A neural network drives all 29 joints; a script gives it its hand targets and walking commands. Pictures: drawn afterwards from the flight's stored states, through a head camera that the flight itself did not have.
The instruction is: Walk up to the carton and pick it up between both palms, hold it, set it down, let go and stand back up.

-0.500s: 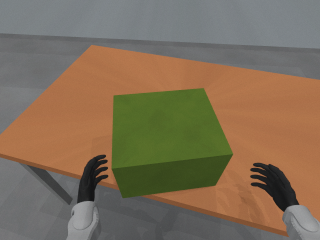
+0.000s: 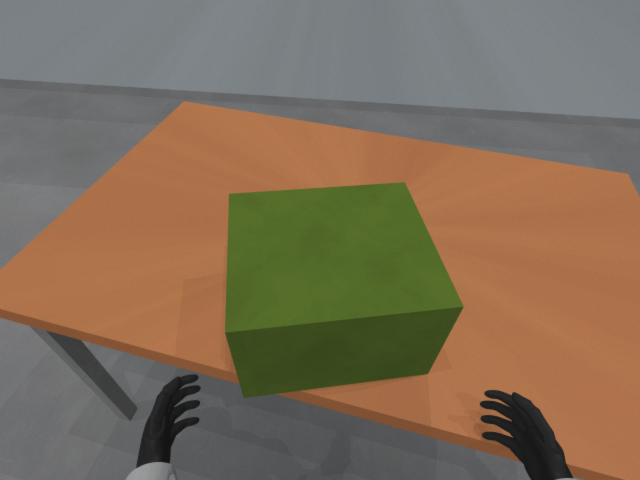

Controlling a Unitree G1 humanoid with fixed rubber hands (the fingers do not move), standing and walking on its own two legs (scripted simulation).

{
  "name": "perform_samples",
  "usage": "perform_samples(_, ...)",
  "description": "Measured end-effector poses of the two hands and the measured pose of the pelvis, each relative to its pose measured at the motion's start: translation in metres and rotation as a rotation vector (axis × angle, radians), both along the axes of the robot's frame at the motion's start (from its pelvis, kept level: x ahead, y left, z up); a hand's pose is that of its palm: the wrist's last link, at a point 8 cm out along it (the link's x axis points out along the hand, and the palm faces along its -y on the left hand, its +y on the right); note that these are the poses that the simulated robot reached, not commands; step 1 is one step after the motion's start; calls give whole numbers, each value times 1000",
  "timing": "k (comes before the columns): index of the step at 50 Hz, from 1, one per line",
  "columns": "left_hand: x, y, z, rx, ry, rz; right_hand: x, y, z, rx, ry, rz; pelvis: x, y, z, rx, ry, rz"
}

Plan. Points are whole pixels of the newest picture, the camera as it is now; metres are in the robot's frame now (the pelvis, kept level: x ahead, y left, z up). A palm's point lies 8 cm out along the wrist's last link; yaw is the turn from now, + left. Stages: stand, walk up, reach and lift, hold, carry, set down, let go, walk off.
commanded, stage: set down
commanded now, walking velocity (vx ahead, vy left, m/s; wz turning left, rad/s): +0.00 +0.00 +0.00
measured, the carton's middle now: (328, 284) +0.41 -0.01 -0.02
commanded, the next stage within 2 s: let go in 0.88 s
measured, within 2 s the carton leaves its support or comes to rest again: neither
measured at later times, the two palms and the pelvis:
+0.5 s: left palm (140, 465) +0.16 +0.22 -0.06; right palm (524, 462) +0.16 -0.25 -0.04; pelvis +0.02 +0.02 +0.01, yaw -1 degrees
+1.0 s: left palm (137, 471) +0.16 +0.23 -0.09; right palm (516, 459) +0.17 -0.24 -0.04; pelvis +0.01 +0.02 +0.01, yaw -1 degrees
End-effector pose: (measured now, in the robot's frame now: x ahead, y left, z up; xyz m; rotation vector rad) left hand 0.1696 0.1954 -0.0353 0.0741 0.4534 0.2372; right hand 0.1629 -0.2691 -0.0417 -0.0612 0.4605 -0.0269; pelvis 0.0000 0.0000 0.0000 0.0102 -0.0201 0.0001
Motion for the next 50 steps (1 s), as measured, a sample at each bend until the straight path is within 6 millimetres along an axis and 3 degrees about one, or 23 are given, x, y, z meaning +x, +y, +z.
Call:
perform_samples(5,-10,13,-5,0,52,28,2,10,5,-8,12,15,2,5,2,-4,-10,-5)
perform_samples(14,-21,11,-23,-23,174,-24,0,15,-3,-55,122,-2,8,13,6,-15,-4,-7)
perform_samples(30,-9,30,-34,18,268,-86,1,24,-2,-100,130,-57,19,21,8,-24,-19,-16)
perform_samples(50,-12,38,-52,17,396,-131,4,32,0,-163,158,-86,10,22,8,-23,-55,-13)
